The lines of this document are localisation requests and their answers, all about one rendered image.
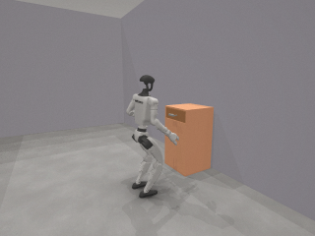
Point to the robot right upper arm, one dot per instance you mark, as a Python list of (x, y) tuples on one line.
[(153, 103)]

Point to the right robot hand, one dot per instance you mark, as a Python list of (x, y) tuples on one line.
[(173, 138)]

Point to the cabinet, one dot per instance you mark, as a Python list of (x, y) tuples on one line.
[(193, 151)]

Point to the left robot shin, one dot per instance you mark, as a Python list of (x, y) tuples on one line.
[(144, 167)]

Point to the drawer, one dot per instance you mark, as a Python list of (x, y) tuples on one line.
[(180, 114)]

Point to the humanoid robot torso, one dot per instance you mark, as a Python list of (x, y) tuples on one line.
[(142, 115)]

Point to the robot left upper arm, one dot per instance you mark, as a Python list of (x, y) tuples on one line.
[(131, 106)]

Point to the right robot forearm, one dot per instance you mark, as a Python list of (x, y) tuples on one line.
[(163, 129)]

